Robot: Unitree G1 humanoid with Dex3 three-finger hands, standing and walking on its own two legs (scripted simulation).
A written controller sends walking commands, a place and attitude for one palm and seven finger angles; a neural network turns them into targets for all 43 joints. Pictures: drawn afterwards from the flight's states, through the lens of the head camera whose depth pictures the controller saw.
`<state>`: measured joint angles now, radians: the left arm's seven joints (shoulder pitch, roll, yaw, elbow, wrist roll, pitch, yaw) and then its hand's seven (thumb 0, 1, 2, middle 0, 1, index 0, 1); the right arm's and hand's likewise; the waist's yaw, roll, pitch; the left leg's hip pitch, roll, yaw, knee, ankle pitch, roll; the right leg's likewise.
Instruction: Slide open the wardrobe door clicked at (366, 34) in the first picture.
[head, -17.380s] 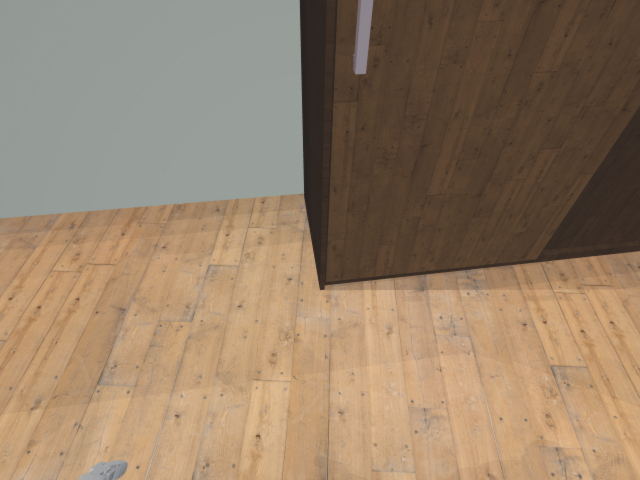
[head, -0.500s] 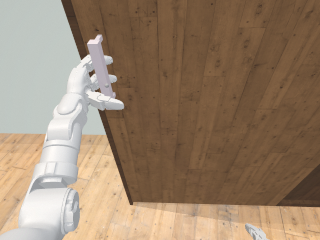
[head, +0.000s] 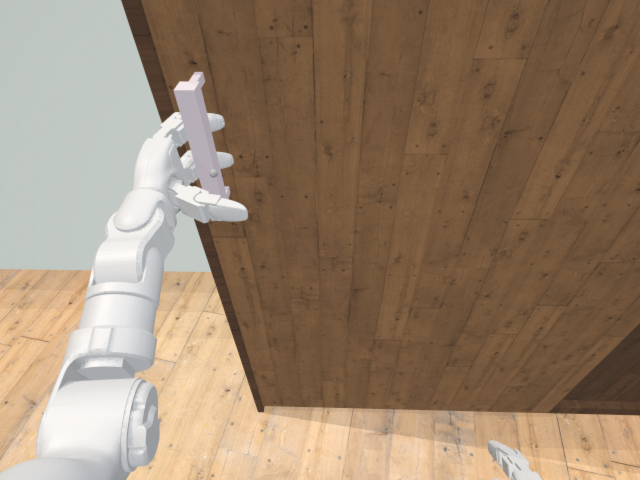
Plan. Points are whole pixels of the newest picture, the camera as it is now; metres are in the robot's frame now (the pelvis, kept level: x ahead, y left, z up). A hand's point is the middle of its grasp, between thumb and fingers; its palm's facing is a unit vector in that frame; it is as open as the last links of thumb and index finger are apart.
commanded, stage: slide the fingers in behind the handle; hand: left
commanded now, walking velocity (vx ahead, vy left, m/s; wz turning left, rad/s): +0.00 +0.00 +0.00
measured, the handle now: (209, 150) +0.47 +0.17 +0.20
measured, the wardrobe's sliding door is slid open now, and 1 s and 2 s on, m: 0.00 0.00 0.00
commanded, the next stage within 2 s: grip the handle and tug to test in 0.02 s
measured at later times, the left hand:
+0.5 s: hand (216, 170) +0.42 +0.15 +0.20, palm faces +0.00 -1.00 +0.01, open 10.6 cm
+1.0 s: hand (216, 172) +0.42 +0.14 +0.20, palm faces +0.01 -1.00 +0.00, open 5.8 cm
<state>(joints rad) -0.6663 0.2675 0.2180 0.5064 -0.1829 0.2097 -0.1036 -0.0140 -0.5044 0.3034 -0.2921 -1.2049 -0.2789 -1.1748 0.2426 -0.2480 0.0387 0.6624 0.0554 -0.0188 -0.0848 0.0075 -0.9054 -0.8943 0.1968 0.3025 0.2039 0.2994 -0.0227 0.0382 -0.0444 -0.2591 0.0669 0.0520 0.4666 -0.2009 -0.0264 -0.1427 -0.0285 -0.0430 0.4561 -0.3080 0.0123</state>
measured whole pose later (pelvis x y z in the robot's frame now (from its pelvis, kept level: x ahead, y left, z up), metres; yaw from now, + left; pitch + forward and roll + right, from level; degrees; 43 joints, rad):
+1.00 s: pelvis +0.01 +0.00 +0.00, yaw +0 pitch +0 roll +0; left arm -0.65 0.26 0.22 0.47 -0.17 0.22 -0.08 0.01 0.70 0.78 -0.38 -1.39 -0.37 -1.36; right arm 0.24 -0.25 0.03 0.65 0.05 -0.01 -0.08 0.01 -0.91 -0.89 0.20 0.30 0.20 0.30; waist -0.03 0.04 -0.05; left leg -0.25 0.07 0.06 0.46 -0.21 -0.03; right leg -0.14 -0.03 -0.04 0.45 -0.31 0.01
